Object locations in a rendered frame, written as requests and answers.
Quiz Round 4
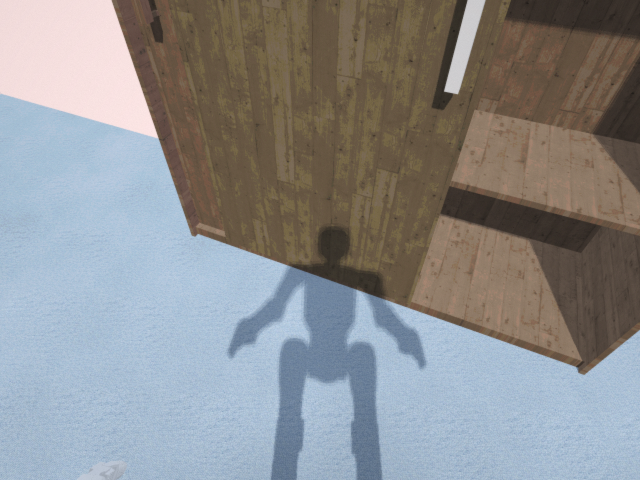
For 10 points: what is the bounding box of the handle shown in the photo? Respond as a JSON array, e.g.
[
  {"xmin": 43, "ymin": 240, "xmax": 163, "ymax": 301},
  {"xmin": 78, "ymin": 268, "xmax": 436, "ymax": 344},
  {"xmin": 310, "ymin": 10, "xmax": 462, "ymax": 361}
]
[
  {"xmin": 132, "ymin": 0, "xmax": 154, "ymax": 24},
  {"xmin": 444, "ymin": 0, "xmax": 486, "ymax": 94}
]

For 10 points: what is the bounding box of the wardrobe door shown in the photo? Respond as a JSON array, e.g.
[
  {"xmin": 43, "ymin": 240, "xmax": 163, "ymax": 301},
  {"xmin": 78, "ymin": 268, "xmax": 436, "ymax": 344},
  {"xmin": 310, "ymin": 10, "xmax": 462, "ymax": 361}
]
[
  {"xmin": 168, "ymin": 0, "xmax": 511, "ymax": 305},
  {"xmin": 131, "ymin": 0, "xmax": 224, "ymax": 231}
]

